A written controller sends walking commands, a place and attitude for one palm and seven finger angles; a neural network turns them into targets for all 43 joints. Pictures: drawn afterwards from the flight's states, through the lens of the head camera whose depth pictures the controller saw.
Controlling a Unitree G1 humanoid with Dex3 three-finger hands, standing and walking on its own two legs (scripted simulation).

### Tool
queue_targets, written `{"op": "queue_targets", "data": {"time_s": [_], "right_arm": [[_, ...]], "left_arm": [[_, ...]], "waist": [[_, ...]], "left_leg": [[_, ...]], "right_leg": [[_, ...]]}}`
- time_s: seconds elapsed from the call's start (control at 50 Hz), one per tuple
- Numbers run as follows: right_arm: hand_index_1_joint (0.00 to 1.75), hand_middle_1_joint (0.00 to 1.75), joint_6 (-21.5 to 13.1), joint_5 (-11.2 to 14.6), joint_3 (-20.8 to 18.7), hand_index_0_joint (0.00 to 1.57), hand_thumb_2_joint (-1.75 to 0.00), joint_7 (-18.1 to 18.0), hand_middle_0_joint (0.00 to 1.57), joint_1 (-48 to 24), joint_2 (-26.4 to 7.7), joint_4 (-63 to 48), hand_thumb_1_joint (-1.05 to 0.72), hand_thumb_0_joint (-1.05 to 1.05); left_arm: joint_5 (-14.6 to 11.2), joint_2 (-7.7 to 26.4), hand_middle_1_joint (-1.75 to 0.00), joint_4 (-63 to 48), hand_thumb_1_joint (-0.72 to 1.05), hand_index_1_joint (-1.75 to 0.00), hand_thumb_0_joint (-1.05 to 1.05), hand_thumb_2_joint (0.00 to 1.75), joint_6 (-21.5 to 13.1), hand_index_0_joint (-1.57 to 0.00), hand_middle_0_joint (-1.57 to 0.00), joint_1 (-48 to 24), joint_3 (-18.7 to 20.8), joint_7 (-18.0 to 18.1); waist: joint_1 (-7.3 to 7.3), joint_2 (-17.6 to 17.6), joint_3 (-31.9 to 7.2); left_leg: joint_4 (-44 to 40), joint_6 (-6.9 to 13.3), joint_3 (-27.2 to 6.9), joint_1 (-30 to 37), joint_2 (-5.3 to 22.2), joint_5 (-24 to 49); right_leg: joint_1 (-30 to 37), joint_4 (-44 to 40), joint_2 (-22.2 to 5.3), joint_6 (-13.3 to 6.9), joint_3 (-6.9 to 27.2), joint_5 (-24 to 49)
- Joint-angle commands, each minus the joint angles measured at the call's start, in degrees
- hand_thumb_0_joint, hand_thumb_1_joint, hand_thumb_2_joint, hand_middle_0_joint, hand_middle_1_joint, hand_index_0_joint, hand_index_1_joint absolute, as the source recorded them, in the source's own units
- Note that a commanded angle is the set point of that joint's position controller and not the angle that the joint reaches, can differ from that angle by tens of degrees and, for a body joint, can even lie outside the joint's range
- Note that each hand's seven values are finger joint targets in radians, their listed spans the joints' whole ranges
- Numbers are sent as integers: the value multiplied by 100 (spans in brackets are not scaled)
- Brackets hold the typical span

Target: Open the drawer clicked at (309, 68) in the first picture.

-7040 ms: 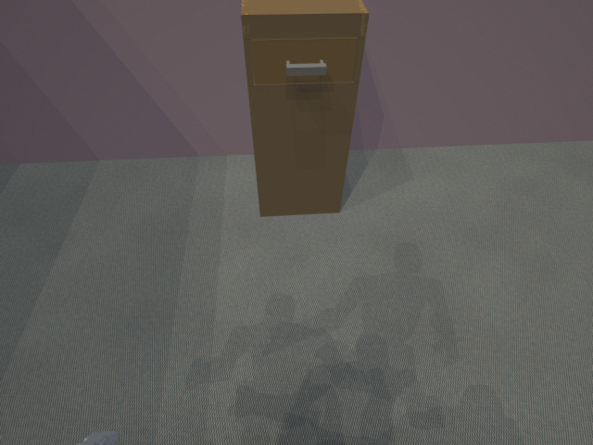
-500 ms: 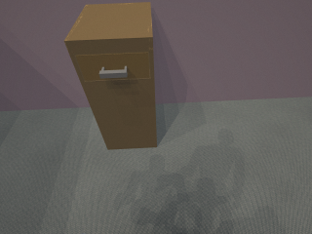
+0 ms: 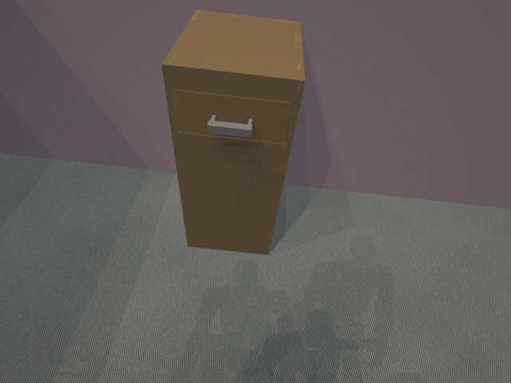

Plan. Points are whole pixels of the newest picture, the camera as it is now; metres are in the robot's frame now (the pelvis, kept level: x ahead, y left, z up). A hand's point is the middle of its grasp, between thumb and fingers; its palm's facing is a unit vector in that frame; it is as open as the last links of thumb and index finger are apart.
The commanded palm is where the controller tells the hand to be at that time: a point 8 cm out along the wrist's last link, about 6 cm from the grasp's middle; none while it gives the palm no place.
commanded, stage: take the last steps up to it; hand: left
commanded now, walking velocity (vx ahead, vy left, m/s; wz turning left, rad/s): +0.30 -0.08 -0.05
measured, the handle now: (230, 124) +0.79 +0.12 -0.05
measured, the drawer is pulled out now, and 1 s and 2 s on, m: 0.00 0.00 0.00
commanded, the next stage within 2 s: come to a stop and stand still in 0.50 s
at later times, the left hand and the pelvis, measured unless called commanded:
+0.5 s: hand (201, 312) +0.30 +0.12 -0.18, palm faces -0.02 -0.98 -0.18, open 7.3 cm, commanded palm none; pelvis +0.19 -0.05 -0.02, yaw -1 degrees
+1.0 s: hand (198, 315) +0.29 +0.13 -0.18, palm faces +0.04 -0.97 -0.23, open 7.3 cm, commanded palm none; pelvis +0.26 -0.06 -0.01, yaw -3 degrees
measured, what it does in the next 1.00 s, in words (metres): walks ahead: right foot, then left foot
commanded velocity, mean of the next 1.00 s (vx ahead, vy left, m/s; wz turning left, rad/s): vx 0.03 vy -0.04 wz -0.01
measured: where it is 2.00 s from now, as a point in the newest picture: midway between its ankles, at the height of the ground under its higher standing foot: outside the picture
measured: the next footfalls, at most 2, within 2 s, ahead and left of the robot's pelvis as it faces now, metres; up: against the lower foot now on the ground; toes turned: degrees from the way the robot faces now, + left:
right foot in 0.38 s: +0.29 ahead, -0.13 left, +0.00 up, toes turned -8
left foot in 0.76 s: +0.37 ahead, +0.08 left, +0.00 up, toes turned +4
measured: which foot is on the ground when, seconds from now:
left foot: down 0.00-0.38, up 0.40-0.74, down 0.76-1.00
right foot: up 0.00-0.36, down 0.38-0.82, up 0.84-1.00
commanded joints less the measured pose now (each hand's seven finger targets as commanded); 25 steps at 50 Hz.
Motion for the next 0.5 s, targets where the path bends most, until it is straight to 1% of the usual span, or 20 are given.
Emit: {"op": "queue_targets", "data": {"time_s": [0.0, 0.02, 0.06, 0.1, 0.12, 0.16, 0.2, 0.22, 0.26, 0.28, 0.3, 0.32, 0.34, 0.36, 0.38, 0.4, 0.42, 0.44, 0.46, 0.48], "right_arm": [[30, 30, -156, 37, -81, 20, -90, -138, 20, 667, -740, 81, -90, 0], [30, 30, -201, 52, -62, 20, -90, -158, 20, 784, -698, 124, -90, 0], [30, 30, -243, 72, -51, 20, -90, -191, 20, 965, -652, 222, -90, 0], [30, 30, -260, 59, -52, 20, -90, -213, 20, 1203, -619, 343, -90, 0], [30, 30, -261, 48, -54, 20, -90, -221, 20, 1267, -596, 389, -90, 0], [30, 30, -257, 28, -58, 20, -90, -231, 20, 1361, -562, 466, -90, 0], [30, 30, -248, 5, -83, 20, -90, -230, 20, 1298, -601, 492, -90, 0], [30, 30, -239, -4, -96, 20, -90, -224, 20, 1308, -612, 515, -90, 0], [30, 30, -213, -9, -121, 20, -90, -227, 20, 1274, -683, 566, -90, 0], [30, 30, -204, 0, -141, 20, -90, -234, 20, 1154, -756, 564, -90, 0], [30, 30, -194, 20, -169, 20, -90, -231, 20, 1031, -844, 543, -90, 0], [30, 30, -183, 56, -174, 20, -90, -214, 20, 978, -864, 526, -90, 0], [30, 30, -187, 115, -174, 20, -90, -146, 20, 1057, -727, 508, -90, 0], [30, 30, -211, 195, -109, 20, -90, -131, 20, 1331, -296, 384, -90, 0], [30, 30, -151, 222, -109, 20, -90, -121, 20, 1047, -405, 267, -90, 0], [30, 30, -124, 157, -164, 20, -90, -81, 20, 646, -388, 138, -90, 0], [30, 30, -79, 92, -164, 20, -90, -66, 20, 470, -386, 96, -90, 0], [30, 30, -26, 37, -146, 20, -90, -39, 20, 462, -291, 117, -90, 0], [30, 30, 24, 3, -109, 20, -90, -31, 20, 564, -204, 152, -90, 0], [30, 30, 83, -8, -93, 20, -90, -27, 20, 648, -164, 179, -90, 0]], "left_arm": [[-13, 179, -30, -580, 90, -30, 0, 90, -312, -20, -20, -729, 25, -86], [-26, 169, -30, -569, 90, -30, 0, 90, -301, -20, -20, -700, 19, -81], [-41, 142, -30, -560, 90, -30, 0, 90, -278, -20, -20, -752, 21, -67], [-45, 108, -30, -671, 90, -30, 0, 90, -268, -20, -20, -1057, 4, -69], [-51, 68, -30, -720, 90, -30, 0, 90, -269, -20, -20, -1203, -3, -73], [-71, 50, -30, -855, 90, -30, 0, 90, -272, -20, -20, -1595, -18, -85], [-102, 14, -30, -953, 90, -30, 0, 90, -291, -20, -20, -1858, -29, -102], [-107, 9, -30, -982, 90, -30, 0, 90, -300, -20, -20, -1950, -30, -103], [-106, 54, -30, -977, 90, -30, 0, 90, -317, -20, -20, -1897, -1, -87], [-106, 108, -30, -907, 90, -30, 0, 90, -341, -20, -20, -1584, 22, -72], [-98, 190, -30, -752, 90, -30, 0, 90, -378, -20, -20, -1016, 59, -54], [-67, 339, -30, -507, 90, -30, 0, 90, -433, -20, -20, -317, 116, -34], [-26, 721, -30, -297, 90, -30, 0, 90, -504, -20, -20, 457, 217, 25], [-40, 1245, -30, -219, 90, -30, 0, 90, -537, -20, -20, 899, 339, 96], [-158, 1436, -30, -296, 90, -30, 0, 90, -514, -20, -20, 700, 348, 104], [-148, 1186, -30, -502, 90, -30, 0, 90, -480, -20, -20, -5, 276, 122], [-142, 868, -30, -635, 90, -30, 0, 90, -471, -20, -20, -567, 190, 155], [-124, 607, -30, -707, 90, -30, 0, 90, -506, -20, -20, -903, 118, 199], [-102, 437, -30, -725, 90, -30, 0, 90, -556, -20, -20, -1030, 50, 210], [-88, 347, -30, -704, 90, -30, 0, 90, -582, -20, -20, -1025, 6, 208]], "waist": [[-149, 972, 1127], [-135, 947, 970], [-109, 873, 835], [-188, 828, 839], [-201, 919, 891], [-273, 909, 1040], [-284, 1036, 1117], [-321, 1009, 1148], [-240, 1036, 1116], [-55, 1024, 952], [193, 957, 604], [487, 794, 226], [808, 157, -338], [769, -1114, -982], [695, -847, -990], [527, -476, -356], [272, -67, 158], [71, 245, 322], [-90, 205, 276], [-180, 55, 251]], "left_leg": [[-1992, 536, -1308, 333, 1357, 448], [-1863, 561, -1102, 558, 1317, 1283], [-1667, 584, -828, 876, 1319, 2501], [-1509, 617, -717, 1145, 1335, 3290], [-1463, 611, -630, 1228, 1328, 3522], [-1446, 600, -574, 1108, 1374, 3591], [-1393, 597, -428, 997, 1381, 3624], [-1350, 591, -389, 913, 1366, 3711], [-1072, 585, -346, 768, 1429, 4460], [-698, 571, -297, 774, 1467, 5062], [-112, 499, -193, 797, 1390, 5419], [793, 344, -68, 404, 1154, 5198], [2205, 183, 11, -605, 852, 3901], [4356, -61, 128, -1998, -151, -810], [5303, 87, -560, -2066, -41, -1415], [5569, 101, -708, -2368, 170, -894], [5465, 102, -756, -2416, 407, -441], [5093, 65, -751, -2181, 574, -194], [4708, 1, -690, -1978, 613, -74], [4370, -60, -594, -1779, 602, -38]], "right_leg": [[-1786, 1105, -254, 54, 193, 880], [-1826, 1139, -235, 88, 156, 951], [-1963, 1199, -218, 133, 101, 1048], [-2184, 1022, -202, 118, 23, 1084], [-2260, 841, -192, 99, -32, 1126], [-2140, 294, -228, 61, -41, 1248], [-1799, -400, -194, -34, -106, 1299], [-1545, -652, -104, -93, -196, 1280], [-939, -962, 76, -242, -297, 1095], [-476, -1126, 186, -331, -347, 994], [192, -1386, 335, -399, -443, 1104], [1308, -1777, 471, -444, -531, 1500], [2730, -1950, -126, -671, 206, 1775], [3663, -2537, -1909, -1404, 2838, 2615], [2846, -3344, -2275, -1697, 3386, 1539], [1996, -3711, -2042, -1580, 3153, 471], [1199, -3821, -1852, -1427, 2638, -3], [666, -3838, -1639, -1293, 2055, 248], [402, -3859, -1443, -1153, 1553, 893], [197, -3853, -1291, -1077, 1204, 1430]]}}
